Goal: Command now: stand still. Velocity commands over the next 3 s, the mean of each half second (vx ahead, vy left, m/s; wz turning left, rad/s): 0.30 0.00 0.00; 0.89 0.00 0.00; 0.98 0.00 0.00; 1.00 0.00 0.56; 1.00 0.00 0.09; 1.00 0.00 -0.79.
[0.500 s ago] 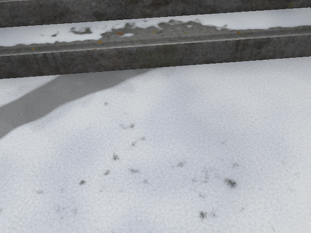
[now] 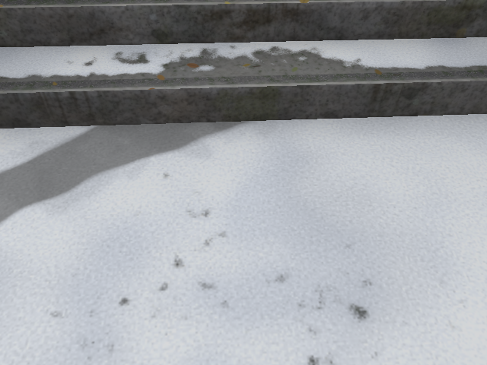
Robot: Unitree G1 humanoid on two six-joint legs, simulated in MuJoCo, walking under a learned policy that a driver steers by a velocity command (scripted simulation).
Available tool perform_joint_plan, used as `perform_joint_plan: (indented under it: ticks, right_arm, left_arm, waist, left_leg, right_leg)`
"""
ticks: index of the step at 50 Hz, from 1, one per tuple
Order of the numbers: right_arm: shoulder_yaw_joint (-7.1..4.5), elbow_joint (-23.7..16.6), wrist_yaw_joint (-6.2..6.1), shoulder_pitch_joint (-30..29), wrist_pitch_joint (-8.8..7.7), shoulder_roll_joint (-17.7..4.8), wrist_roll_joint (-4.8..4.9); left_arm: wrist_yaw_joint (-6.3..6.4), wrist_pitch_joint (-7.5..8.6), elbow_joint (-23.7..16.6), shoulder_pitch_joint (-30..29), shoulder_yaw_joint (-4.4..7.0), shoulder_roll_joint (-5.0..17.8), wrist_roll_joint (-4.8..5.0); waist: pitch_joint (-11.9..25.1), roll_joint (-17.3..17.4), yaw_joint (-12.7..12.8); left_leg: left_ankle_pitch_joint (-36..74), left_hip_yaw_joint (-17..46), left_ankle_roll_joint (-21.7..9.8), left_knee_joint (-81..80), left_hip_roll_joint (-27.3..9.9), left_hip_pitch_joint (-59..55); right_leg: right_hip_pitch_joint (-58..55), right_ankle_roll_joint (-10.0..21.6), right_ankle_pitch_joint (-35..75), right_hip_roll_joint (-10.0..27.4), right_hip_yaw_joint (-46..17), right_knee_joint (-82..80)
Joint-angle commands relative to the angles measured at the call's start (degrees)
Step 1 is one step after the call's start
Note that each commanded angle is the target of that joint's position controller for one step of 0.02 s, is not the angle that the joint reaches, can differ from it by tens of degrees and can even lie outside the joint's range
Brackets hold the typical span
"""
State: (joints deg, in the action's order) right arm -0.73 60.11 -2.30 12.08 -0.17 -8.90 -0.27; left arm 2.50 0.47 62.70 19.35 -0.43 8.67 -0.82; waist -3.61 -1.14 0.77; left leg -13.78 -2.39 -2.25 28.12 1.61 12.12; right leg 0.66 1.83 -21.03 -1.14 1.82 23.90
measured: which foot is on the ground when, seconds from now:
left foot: down 0.00-0.26, up 0.28-0.50, down 0.52-1.00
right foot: down 0.00-0.54, up 0.56-1.00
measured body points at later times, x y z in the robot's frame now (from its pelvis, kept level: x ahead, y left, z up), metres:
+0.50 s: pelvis +0.08 +0.05 -0.01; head +0.08 +0.07 +0.44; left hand -0.04 +0.28 -0.17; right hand +0.19 -0.21 -0.12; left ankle +0.15 +0.16 -0.73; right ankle -0.09 -0.10 -0.74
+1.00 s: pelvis +0.41 +0.08 -0.03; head +0.46 +0.08 +0.42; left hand +0.65 +0.29 -0.11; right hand +0.30 -0.15 -0.16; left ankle +0.16 +0.16 -0.73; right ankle +0.62 -0.01 -0.72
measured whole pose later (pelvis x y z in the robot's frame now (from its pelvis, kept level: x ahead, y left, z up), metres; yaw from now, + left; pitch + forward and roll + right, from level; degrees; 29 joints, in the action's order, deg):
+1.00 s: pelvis +0.41 +0.08 -0.03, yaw +1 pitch +2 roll +0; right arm -1.5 60.9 -0.4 30.3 -6.9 -10.2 -1.4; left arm -2.8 3.3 45.0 -4.6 1.3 11.4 -1.0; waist -2.9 0.4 -3.7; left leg -22.4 -2.9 -2.4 2.4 1.7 -19.0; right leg 37.4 8.2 -1.9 0.7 7.4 32.5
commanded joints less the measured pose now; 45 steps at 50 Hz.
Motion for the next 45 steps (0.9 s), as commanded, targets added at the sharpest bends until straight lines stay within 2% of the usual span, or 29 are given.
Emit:
perform_joint_plan:
  ticks: [1, 9, 10, 11, 12, 13, 14, 15, 16, 18, 20, 22, 23, 24, 25, 26, 27, 28, 29, 30, 31, 32, 33, 34, 36, 38, 40, 42, 45]
  right_arm:
    - [-0.69, 0.54, -0.27, 4.09, -0.37, -4.79, 0.11]
    - [-0.09, 3.48, -0.29, 5.68, -0.26, -3.77, -0.04]
    - [-0.41, 4.07, -0.14, 7.14, -0.05, -4.22, 0.00]
    - [-1.27, 3.94, 0.24, 7.46, 0.39, -5.98, -0.20]
    - [-1.71, 2.62, 0.92, 5.56, 0.57, -6.77, -0.52]
    - [-1.43, -0.12, 1.65, 0.66, 0.24, -5.38, -0.49]
    - [-0.58, -3.80, 2.33, -6.49, -0.52, -1.96, -0.58]
    - [-1.04, -5.82, 2.65, -10.44, -1.24, -3.57, -1.31]
    - [-1.84, -6.68, 3.07, -10.63, -1.84, -5.40, -1.52]
    - [-2.78, -7.45, 4.16, -7.92, -2.78, -6.66, -1.29]
    - [-3.08, -8.32, 4.98, -6.77, -3.10, -6.22, -0.64]
    - [-3.28, -8.72, 5.41, -5.38, -2.70, -5.24, -0.62]
    - [-3.43, -8.39, 5.45, -3.07, -2.53, -4.97, -0.63]
    - [-3.86, -7.29, 5.25, 1.21, -2.46, -5.18, -0.70]
    - [-4.85, -4.88, 4.70, 9.17, -2.62, -6.54, -0.72]
    - [-6.35, -0.90, 3.74, 21.81, -3.25, -9.53, -0.93]
    - [-7.60, 0.78, 2.89, 31.20, -4.04, -16.71, -2.35]
    - [-5.41, -0.28, 3.09, 23.93, -3.99, -12.09, -2.17]
    - [-5.01, -2.96, 3.12, 13.77, -3.91, -12.56, -2.26]
    - [-4.67, -4.18, 3.45, 10.06, -4.38, -11.30, -1.61]
    - [-4.34, -4.30, 3.56, 8.65, -4.81, -11.13, -0.99]
    - [-3.66, -4.22, 3.39, 7.55, -5.24, -9.73, -0.82]
    - [-3.15, -3.74, 3.13, 8.18, -5.64, -8.51, -0.89]
    - [-2.87, -3.09, 2.83, 9.81, -6.02, -7.81, -0.94]
    - [-2.74, -2.67, 2.66, 12.50, -6.55, -8.16, -0.83]
    - [-2.58, -2.67, 2.89, 15.20, -7.02, -8.22, -0.58]
    - [-2.23, -2.65, 2.92, 17.03, -7.50, -7.48, -0.38]
    - [-2.10, -2.71, 2.66, 17.87, -8.00, -7.45, -0.12]
    - [-2.04, -2.07, 2.14, 19.18, -8.22, -8.01, 0.09]
  left_arm:
    - [0.31, 0.11, 0.90, 5.08, 0.49, 3.87, 0.01]
    - [0.49, -0.25, 2.92, 5.15, -0.03, 2.93, 0.01]
    - [0.35, -0.28, 3.46, 6.89, 0.29, 3.50, -0.10]
    - [0.07, -0.40, 3.08, 7.27, 0.80, 4.87, -0.27]
    - [-0.37, -0.46, 2.68, 8.71, 1.41, 6.48, -0.39]
    - [-0.62, -0.20, 2.92, 12.04, 1.78, 7.45, 0.06]
    - [-0.50, 0.40, 3.36, 13.58, 2.49, 8.95, 0.40]
    - [-0.46, 0.96, 3.54, 13.68, 3.04, 9.19, -0.11]
    - [-0.54, 1.66, 2.99, 12.96, 3.38, 9.28, -0.60]
    - [-0.77, 3.16, 1.55, 9.58, 3.93, 9.79, -0.60]
    - [-0.99, 4.43, 0.11, 6.00, 4.26, 9.99, -0.37]
    - [-1.21, 5.03, -0.51, 4.49, 4.41, 10.20, -0.26]
    - [-1.36, 5.17, -0.68, 3.98, 4.45, 10.35, -0.16]
    - [-1.59, 5.37, -0.89, 3.33, 4.46, 10.76, -0.14]
    - [-1.90, 5.55, -0.99, 2.85, 4.49, 11.44, -0.48]
    - [-2.29, 5.71, -1.18, 2.07, 4.15, 10.97, -1.22]
    - [-3.01, 5.92, -4.52, 1.74, 2.76, 5.11, -0.24]
    - [-3.74, 6.60, -7.73, -2.90, 3.09, 5.38, -0.54]
    - [-4.33, 6.46, -9.89, -5.16, 3.23, 6.17, -0.11]
    - [-4.82, 6.41, -9.78, -5.53, 3.46, 7.67, -0.32]
    - [-5.08, 6.06, -9.33, -3.82, 3.54, 6.86, -0.83]
    - [-5.32, 5.22, -9.31, -2.18, 3.33, 5.85, -1.53]
    - [-5.71, 4.31, -9.80, -2.73, 3.20, 5.34, -1.75]
    - [-5.93, 3.55, -10.60, -4.29, 3.12, 5.23, -1.54]
    - [-6.00, 2.58, -12.48, -9.22, 3.15, 5.82, -1.24]
    - [-6.01, 2.36, -15.07, -16.11, 3.19, 6.54, -1.09]
    - [-6.07, 2.47, -17.32, -21.81, 3.10, 6.44, -0.81]
    - [-6.32, 2.66, -18.81, -25.44, 2.73, 5.76, -0.35]
    - [-6.29, 2.92, -20.50, -29.08, 2.50, 5.78, -0.27]
  waist:
    - [0.43, 1.54, -0.72]
    - [-1.21, 0.65, -0.62]
    - [0.96, 0.50, -0.43]
    - [-0.65, -0.73, -0.10]
    - [-5.17, -1.85, 1.05]
    - [-9.83, -4.49, 3.54]
    - [-13.93, -10.14, 5.53]
    - [-15.52, -9.78, 6.49]
    - [-13.80, -6.60, 5.49]
    - [-9.60, -3.91, 2.10]
    - [-8.16, -5.00, -0.32]
    - [-8.35, -5.95, -1.68]
    - [-8.29, -5.65, -2.80]
    - [-7.37, -4.38, -4.94]
    - [-4.20, -1.92, -8.75]
    - [2.33, 4.38, -14.44]
    - [8.43, 22.77, -15.71]
    - [5.60, 18.98, -10.64]
    - [0.66, 12.29, -5.37]
    - [0.39, 4.29, -3.62]
    - [1.07, 3.13, -1.25]
    - [0.44, 4.41, 0.75]
    - [-0.71, 5.25, 1.27]
    - [-2.40, 5.09, 1.29]
    - [-4.87, 3.19, 0.71]
    - [-6.40, 1.70, -0.91]
    - [-7.38, 1.70, -2.06]
    - [-7.78, 2.40, -2.61]
    - [-7.88, 2.69, -3.08]
  left_leg:
    - [22.55, 7.16, -2.68, -3.25, -7.10, -6.59]
    - [16.85, 7.21, -2.01, -5.45, -6.58, -4.29]
    - [1.99, 6.07, -2.84, -4.60, -4.45, -4.36]
    - [-16.27, 5.43, -3.87, -2.80, -2.48, -0.89]
    - [-27.19, 6.72, -4.50, -1.19, -2.26, 7.29]
    - [-28.04, 5.41, -4.00, 2.70, -1.51, 16.89]
    - [-13.89, -1.92, -2.01, 10.39, -0.23, 24.84]
    - [-9.22, -1.88, -1.58, 17.05, -2.99, 30.48]
    - [-8.45, 0.05, -1.28, 21.23, -4.56, 34.68]
    - [-6.09, 2.16, -0.88, 22.73, -6.54, 34.84]
    - [-3.63, 1.13, -1.12, 17.13, -6.14, 25.15]
    - [-3.28, -2.14, -1.59, 12.35, -4.34, 14.63]
    - [-3.20, -4.45, -2.07, 10.35, -3.21, 8.06]
    - [-3.28, -6.70, -2.71, 8.72, -1.38, -0.13]
    - [-4.69, -8.46, -3.28, 7.56, 1.19, -9.93]
    - [-8.99, -6.02, -4.38, 5.30, 0.92, -23.47]
    - [-40.76, 26.61, -9.04, -10.90, -17.03, -30.73]
    - [-49.26, 49.56, -9.01, -24.60, -21.26, -22.18]
    - [-45.06, 43.89, -8.64, -21.68, -22.73, -16.21]
    - [-34.66, 35.22, -8.48, -19.93, -21.31, -11.19]
    - [-28.69, 28.73, -7.53, -20.67, -18.49, -7.27]
    - [-25.44, 24.39, -6.78, -21.82, -16.47, -3.66]
    - [-22.85, 21.46, -6.77, -23.09, -15.19, -1.63]
    - [-20.09, 19.16, -7.12, -24.20, -14.21, -1.10]
    - [-14.42, 15.58, -7.84, -25.96, -13.22, -2.38]
    - [-8.21, 12.24, -8.64, -27.86, -12.34, -3.68]
    - [-1.35, 8.99, -9.08, -29.16, -11.40, -4.80]
    - [5.30, 6.15, -8.90, -31.56, -11.38, -6.28]
    - [19.42, 2.64, -8.68, -32.55, -12.48, -14.39]
  right_leg:
    - [6.02, 0.86, 16.89, 5.61, -4.05, -4.22]
    - [6.17, 0.98, 13.49, 5.99, -4.10, -5.29]
    - [5.45, 2.14, 1.19, 4.60, -3.39, -4.80]
    - [7.29, 4.24, -12.83, 4.52, -5.23, -4.69]
    - [8.75, 6.68, -26.07, 6.55, -9.72, -6.50]
    - [7.02, 9.32, -33.80, 10.25, -15.85, -11.00]
    - [2.80, 12.10, -33.22, 16.77, -23.23, -17.98]
    - [1.09, 14.12, -28.30, 21.68, -27.80, -20.99]
    - [-2.53, 14.65, -23.73, 22.36, -28.13, -21.31]
    - [-5.44, 13.20, -16.95, 20.91, -23.29, -20.47]
    - [1.01, 10.54, -12.65, 17.74, -16.44, -21.01]
    - [8.33, 9.46, -10.09, 15.62, -11.11, -20.62]
    - [12.47, 9.61, -9.57, 15.21, -9.10, -19.27]
    - [16.57, 9.69, -4.21, 14.47, -7.04, -15.20]
    - [19.66, 9.39, 9.10, 12.76, -4.38, -4.97]
    - [24.90, 8.24, 21.57, 8.72, 0.31, 14.80]
    - [38.51, 4.83, 5.58, 0.34, 4.35, 43.26]
    - [45.18, 6.54, -3.46, -2.79, -7.72, 53.22]
    - [48.60, 7.55, 2.43, 1.93, -7.83, 57.29]
    - [46.09, 7.40, 8.49, 5.74, -6.74, 55.05]
    - [42.06, 6.70, 9.83, 7.52, -6.07, 51.18]
    - [39.46, 5.33, 10.09, 8.53, -5.57, 48.67]
    - [38.91, 4.15, 11.06, 9.07, -4.94, 47.70]
    - [40.67, 3.25, 12.88, 9.19, -4.01, 47.28]
    - [46.23, 2.00, 16.61, 9.49, -2.41, 44.38]
    - [48.99, 0.99, 19.70, 9.06, -0.52, 37.71]
    - [48.13, 0.43, 23.16, 8.13, 1.03, 29.36]
    - [44.27, 1.29, 27.13, 7.35, 2.69, 21.28]
    - [40.86, 3.64, 28.40, 5.82, 4.56, 12.79]
Next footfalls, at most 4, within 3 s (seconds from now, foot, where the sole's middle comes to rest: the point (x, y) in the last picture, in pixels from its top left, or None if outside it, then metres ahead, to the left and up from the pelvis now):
0.52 left None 0.20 0.17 -0.77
1.02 right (253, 311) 0.65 0.00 -0.77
1.50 left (206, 189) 1.11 0.17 -0.77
1.90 right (260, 143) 1.35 -0.03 -0.77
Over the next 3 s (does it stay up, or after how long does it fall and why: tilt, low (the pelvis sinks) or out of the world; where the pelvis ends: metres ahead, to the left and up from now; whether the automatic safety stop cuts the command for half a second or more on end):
stays up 2.08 0.39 0.39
